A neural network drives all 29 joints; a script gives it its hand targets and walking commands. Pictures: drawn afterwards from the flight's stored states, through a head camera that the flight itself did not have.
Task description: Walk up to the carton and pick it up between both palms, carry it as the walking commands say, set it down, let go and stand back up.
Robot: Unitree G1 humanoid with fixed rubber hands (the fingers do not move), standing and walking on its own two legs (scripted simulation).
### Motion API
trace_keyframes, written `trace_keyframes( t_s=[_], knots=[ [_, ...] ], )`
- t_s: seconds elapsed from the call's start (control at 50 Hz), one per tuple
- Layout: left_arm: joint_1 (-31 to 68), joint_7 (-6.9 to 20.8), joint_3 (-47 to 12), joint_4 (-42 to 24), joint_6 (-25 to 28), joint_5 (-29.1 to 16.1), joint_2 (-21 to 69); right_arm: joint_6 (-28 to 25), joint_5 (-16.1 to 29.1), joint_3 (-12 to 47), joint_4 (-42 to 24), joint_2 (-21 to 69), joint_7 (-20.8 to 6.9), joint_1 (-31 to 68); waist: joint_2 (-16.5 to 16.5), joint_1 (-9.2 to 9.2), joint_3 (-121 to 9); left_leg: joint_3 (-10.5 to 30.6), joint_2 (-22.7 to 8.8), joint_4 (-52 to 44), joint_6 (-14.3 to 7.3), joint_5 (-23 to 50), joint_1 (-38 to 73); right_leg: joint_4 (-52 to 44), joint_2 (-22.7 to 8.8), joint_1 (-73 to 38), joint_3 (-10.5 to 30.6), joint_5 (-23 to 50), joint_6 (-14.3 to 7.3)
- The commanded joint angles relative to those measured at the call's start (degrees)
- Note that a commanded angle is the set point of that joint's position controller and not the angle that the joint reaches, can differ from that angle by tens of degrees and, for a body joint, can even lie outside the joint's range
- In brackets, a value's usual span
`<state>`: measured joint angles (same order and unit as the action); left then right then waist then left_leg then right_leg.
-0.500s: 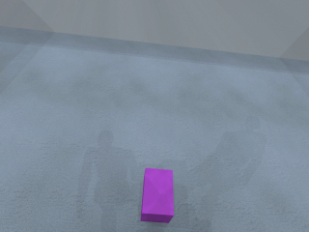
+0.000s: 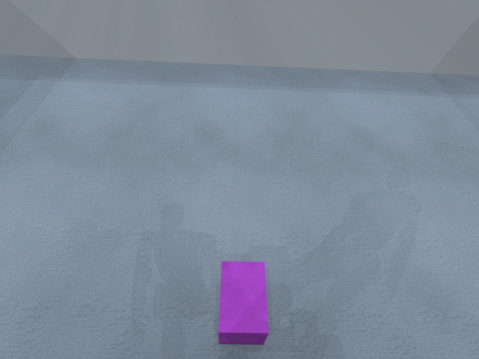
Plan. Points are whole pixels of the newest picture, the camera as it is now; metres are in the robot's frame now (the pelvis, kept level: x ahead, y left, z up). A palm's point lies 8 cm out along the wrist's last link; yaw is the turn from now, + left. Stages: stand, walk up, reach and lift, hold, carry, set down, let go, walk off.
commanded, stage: walk up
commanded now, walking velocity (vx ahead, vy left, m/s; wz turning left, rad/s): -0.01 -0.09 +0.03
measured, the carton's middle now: (242, 302) +0.44 -0.02 -0.69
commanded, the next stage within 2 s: stand in 1.60 s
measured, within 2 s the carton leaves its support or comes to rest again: neither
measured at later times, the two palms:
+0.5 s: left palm out of the picture +0.00 +0.22 -0.16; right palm out of the picture +0.02 -0.23 -0.15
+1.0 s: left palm out of the picture -0.02 +0.22 -0.17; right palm out of the picture +0.05 -0.23 -0.13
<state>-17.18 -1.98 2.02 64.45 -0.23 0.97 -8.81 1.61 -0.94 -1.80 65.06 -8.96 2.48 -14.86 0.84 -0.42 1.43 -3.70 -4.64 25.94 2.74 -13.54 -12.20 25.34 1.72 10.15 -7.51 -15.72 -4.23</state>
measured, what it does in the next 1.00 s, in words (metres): steps on the spot: left foot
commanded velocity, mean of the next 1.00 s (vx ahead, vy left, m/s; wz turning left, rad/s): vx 0.00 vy -0.14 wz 0.01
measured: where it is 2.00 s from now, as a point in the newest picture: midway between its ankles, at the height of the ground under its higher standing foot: outside the picture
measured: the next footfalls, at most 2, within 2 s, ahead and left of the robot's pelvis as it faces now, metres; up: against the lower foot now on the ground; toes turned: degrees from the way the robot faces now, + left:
left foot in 0.94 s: +0.00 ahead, +0.11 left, +0.00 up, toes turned +7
right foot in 1.26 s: +0.07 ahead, -0.19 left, +0.00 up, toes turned +11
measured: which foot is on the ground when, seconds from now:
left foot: down 0.00-0.70, up 0.72-0.92, down 0.94-1.00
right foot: down 0.00-0.96, up 0.98-1.00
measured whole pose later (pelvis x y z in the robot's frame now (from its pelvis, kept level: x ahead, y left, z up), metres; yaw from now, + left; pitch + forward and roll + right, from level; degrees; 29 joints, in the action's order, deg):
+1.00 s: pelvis +0.00 +0.00 -0.01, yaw +1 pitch +1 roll -1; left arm -17.0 -2.1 3.2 60.3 -2.7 1.0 -10.0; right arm 1.0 -1.3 -1.6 58.6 -7.2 4.2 -12.0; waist 3.9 -1.0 2.8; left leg -7.2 -3.2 34.1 -1.2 -21.1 -12.9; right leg 40.5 1.8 17.1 -7.6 -23.7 -1.8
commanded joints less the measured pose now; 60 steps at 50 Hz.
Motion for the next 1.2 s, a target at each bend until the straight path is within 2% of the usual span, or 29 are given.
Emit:
trace_keyframes(
  t_s=[0.0, 0.04, 0.1, 0.18, 0.22, 0.38, 0.4, 0.42, 0.58, 0.6, 0.62, 0.64, 0.68, 0.7, 0.76, 0.8, 0.86, 0.88, 0.9, 0.92, 0.94, 0.96, 1.02, 1.04, 1.06, 1.08, 1.12, 1.16, 1.18],
  knots=[
    [-4.9, -0.9, 0.9, -0.3, 0.9, 0.0, -6.6, -0.8, 0.4, -0.7, -3.0, -3.9, -0.2, 0.0, 4.2, -0.55, 3.1, -0.6, -0.7, 0.6, -0.6, -1.3, -3.1, -10.8, -13.8, -0.7, 12.5, 17.3, 2.2],
    [-4.1, -0.9, 1.4, -0.5, 0.8, 0.0, -7.3, -0.8, 0.2, -0.6, -2.4, -4.4, 0.1, -1.9, 7.2, -0.07, 1.2, -1.0, -1.4, 1.0, -1.2, 1.2, -1.3, -9.1, -12.5, -0.8, 9.9, 16.5, 1.7],
    [-4.8, -1.0, 1.7, -0.7, 0.0, 0.1, -7.4, -0.6, 0.1, -0.7, -2.1, -5.1, 0.8, -2.4, 6.3, -0.08, 1.1, -2.2, -2.5, 2.8, -1.6, 5.3, 0.2, -6.7, -11.3, 0.1, 8.2, 19.1, 2.2],
    [-4.6, -0.9, 1.9, -2.0, -0.7, 0.1, -6.5, -0.4, -0.3, -0.8, -2.0, -5.5, 1.4, -3.9, -1.1, 0.26, 0.5, -2.1, -4.1, 4.1, -2.1, 14.1, 2.0, -4.9, -10.3, 2.5, 7.5, 14.1, 2.7],
    [-5.2, -0.8, 2.2, -2.5, -1.0, 0.0, -6.4, -0.2, -0.2, -0.6, -2.5, -5.2, 1.5, -3.6, -2.0, 0.29, 1.0, -1.1, -5.3, 4.6, -3.0, 15.8, 2.8, -3.8, -9.7, 4.1, 7.1, 11.2, 3.0],
    [-4.6, -0.6, 2.3, -3.9, -1.5, 0.0, -6.9, 0.0, -0.1, -0.4, -3.3, -4.4, 1.4, -3.1, 1.2, 0.15, 3.2, -2.3, -3.6, 5.1, -2.1, 11.5, 0.4, -6.2, -10.3, 4.4, 7.9, 8.3, 1.5],
    [-4.7, -0.5, 2.4, -4.3, -1.5, 0.0, -6.8, -0.1, -0.3, -0.5, -3.7, -4.7, 1.4, -3.4, -1.6, 0.24, 2.7, -2.3, -4.0, 4.6, -2.2, 12.3, 0.5, -5.3, -9.8, 3.8, 7.5, 8.1, 1.5],
    [-4.3, -0.5, 2.4, -4.6, -1.5, 0.0, -6.9, -0.2, -0.2, -0.6, -3.9, -5.2, 1.5, -3.4, -0.5, 0.13, 2.3, -1.2, -4.8, 4.2, -2.5, 13.7, 1.2, -4.6, -9.5, 4.3, 7.2, 8.5, 1.9],
    [-6.0, 0.2, 2.4, -6.6, -1.5, 0.0, -5.8, 0.0, -0.5, -1.4, -5.5, -9.0, 1.9, -3.2, -7.3, -0.97, 0.7, 10.3, -12.4, -1.9, -6.4, 10.4, -1.7, 3.1, -5.7, 4.4, 5.2, 5.9, 4.3],
    [-6.3, 0.3, 2.5, -6.7, -1.4, 0.0, -5.9, 0.0, -0.5, -1.4, -5.6, -8.7, 2.0, -2.9, -6.8, -1.21, -0.3, 9.8, -11.7, -1.2, -6.1, 10.2, -2.3, 2.9, -6.1, 3.3, 5.9, 7.3, 4.4],
    [-6.8, 0.3, 2.4, -6.3, -1.3, 0.0, -6.1, 0.0, -0.2, -1.2, -5.4, -8.2, 1.9, -2.4, -3.1, -1.79, -0.4, 7.4, -9.8, 0.3, -4.9, 10.7, -3.2, -0.1, -7.2, 1.1, 6.5, 9.3, 4.1],
    [-7.0, 0.2, 2.5, -5.8, -1.1, 0.3, -6.8, 0.1, -0.3, -1.2, -6.0, -7.0, 1.8, -1.2, -0.3, -2.07, -0.6, 2.3, -6.3, 3.3, -3.2, 9.3, -4.6, -4.1, -9.2, -0.3, 8.8, 9.9, 3.2],
    [-7.2, 0.0, 2.7, -6.0, -1.1, 0.3, -8.6, 0.7, 0.0, -0.7, -6.6, -4.7, 1.6, 0.1, 5.6, -2.14, 2.4, -3.3, -1.3, 11.1, -0.6, -6.9, -7.6, -9.5, -15.3, 0.8, 14.0, 14.4, -0.3],
    [-7.0, 0.0, 2.5, -6.4, -1.1, 0.4, -8.9, 1.1, 0.1, -0.7, -7.2, -4.3, 1.5, 0.3, 7.7, -2.39, 2.8, -2.4, -0.5, 15.3, -0.6, -12.2, -9.2, -10.1, -16.9, 1.4, 15.8, 17.7, -2.0],
    [-4.2, -0.3, 2.3, -8.3, -1.0, 1.0, -8.5, 1.3, -0.5, -1.3, -8.6, -4.2, 1.3, 1.0, 7.3, -2.22, 2.1, -0.1, 1.3, 27.9, -1.1, -18.4, -10.9, -8.7, -18.0, 4.2, 15.7, 23.1, -8.5],
    [-2.3, -0.7, 2.4, -8.1, -1.0, 1.0, -7.8, 0.8, -0.6, -0.9, -8.2, -3.4, 1.2, -0.6, 5.6, -1.10, 0.5, 0.2, 0.8, 23.5, -1.5, -16.5, -9.6, -6.0, -16.1, 2.0, 13.0, 28.0, -8.1],
    [-2.6, -0.8, 3.0, -6.5, -1.2, 0.6, -7.8, -0.4, -0.4, -0.2, -7.1, -2.4, 1.7, -3.9, 4.8, 1.05, -3.2, -2.5, 1.0, 4.6, -1.6, -5.6, -1.7, -0.4, -12.6, -3.0, 8.6, 34.7, -4.4],
    [-2.6, -0.7, 2.7, -6.0, -1.3, 0.3, -7.8, -0.8, -0.3, -0.4, -6.7, -3.1, 1.9, -4.6, 3.5, 2.10, -4.5, -3.2, 0.5, -0.3, -2.2, -0.5, 3.8, 1.6, -11.7, -1.3, 7.9, 31.8, -3.3],
    [-3.1, -0.6, 2.1, -6.2, -1.0, -0.1, -6.2, -1.1, -0.6, -1.2, -5.8, -6.0, 2.1, -6.8, -1.9, 3.14, -6.0, 2.2, -5.3, -1.5, -4.0, 13.8, 10.7, 7.2, -8.6, 4.7, 5.2, 24.4, -0.6],
    [-4.1, -0.4, 1.2, -7.5, -1.2, 0.1, -3.8, -1.0, -0.8, -2.4, -5.7, -11.1, 2.5, -8.9, -15.9, 3.29, -4.3, 17.2, -18.0, -2.8, -9.1, 31.9, 15.3, 16.6, -3.0, 16.7, 2.1, 4.2, 3.5],
    [-3.3, -0.3, 1.7, -7.2, -2.1, -0.3, -3.6, -0.9, 0.0, -2.5, -5.8, -11.5, 2.6, -8.6, -14.8, 2.67, -2.1, 21.8, -25.1, -4.0, -15.5, 43.5, 12.7, 28.2, -1.4, 20.6, 4.6, -16.5, 5.6],
    [-1.4, -0.1, 2.5, -8.1, -2.8, -0.5, -4.3, -0.9, 0.1, -2.5, -6.4, -10.3, 2.6, -7.0, -14.1, 2.72, -1.4, 20.1, -24.8, -5.9, -17.9, 39.7, 8.1, 33.9, -2.8, 19.5, 8.1, -15.5, 5.9],
    [-1.5, 0.8, 2.6, -7.3, -2.9, -0.1, -4.8, -1.1, -0.6, -1.2, -8.1, -7.6, 2.3, 0.1, -9.2, 0.10, 1.4, 9.2, -16.5, -9.5, -12.9, 18.0, 0.8, 35.6, -4.8, 17.0, 7.4, -7.6, 5.9],
    [-2.7, 1.1, 2.1, -6.6, -2.7, 0.2, -4.0, -1.3, -1.4, -1.1, -8.1, -6.9, 1.9, 0.3, -11.0, -0.31, 1.9, 6.8, -14.0, -11.2, -11.2, 8.5, 0.2, 31.2, -5.0, 15.3, 5.8, -6.0, 5.5],
    [-1.1, 1.0, 1.8, -6.4, -2.7, 0.2, -3.3, -1.4, -1.1, -1.0, -7.6, -6.5, 1.7, 1.3, -12.7, -0.59, 4.0, 4.2, -12.0, -11.0, -9.4, 14.2, -0.8, 24.4, -4.5, 13.5, 4.6, -5.3, 5.8],
    [-0.2, 1.3, 2.1, -7.2, -2.7, 0.3, -4.3, -1.5, -1.1, -1.9, -7.0, -7.9, 1.7, -2.6, -9.6, 0.04, 3.6, 5.5, -12.9, -10.6, -9.7, 16.7, 2.5, 21.1, -4.0, 14.2, 2.8, -4.9, 6.4],
    [1.5, 0.8, 0.8, -6.5, -1.9, -0.5, -1.8, -1.9, -0.9, -1.2, -4.9, -5.7, 0.8, -3.1, -11.6, 0.80, 5.3, 2.8, -9.5, -10.8, -8.8, 20.1, 1.4, 10.1, -4.0, 7.8, 2.1, -3.6, 6.5],
    [-1.9, 0.4, 0.3, -5.3, -1.1, -0.4, -2.2, -1.8, -0.7, -0.9, -3.7, -6.4, 0.1, -2.6, -11.8, -0.84, 5.0, 1.3, -7.1, -9.7, -7.6, 16.7, 1.7, 1.0, -3.4, 2.4, -0.3, 4.4, 6.5],
    [-3.6, 0.2, 0.3, -4.6, -0.3, -0.4, -2.6, -1.7, -0.4, -0.8, -3.1, -5.9, -0.2, -2.6, -8.6, -1.66, 3.6, 0.4, -5.8, -7.9, -6.5, 14.4, 2.1, -4.2, -4.1, -1.0, -0.7, 8.9, 5.9]
  ],
)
